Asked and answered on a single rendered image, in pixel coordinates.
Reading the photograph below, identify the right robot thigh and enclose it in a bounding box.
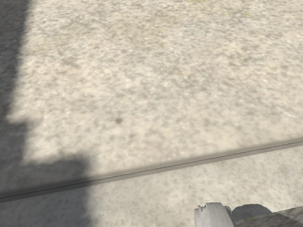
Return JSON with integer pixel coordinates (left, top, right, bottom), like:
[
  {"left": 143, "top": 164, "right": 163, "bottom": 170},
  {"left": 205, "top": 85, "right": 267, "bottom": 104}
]
[{"left": 193, "top": 202, "right": 237, "bottom": 227}]

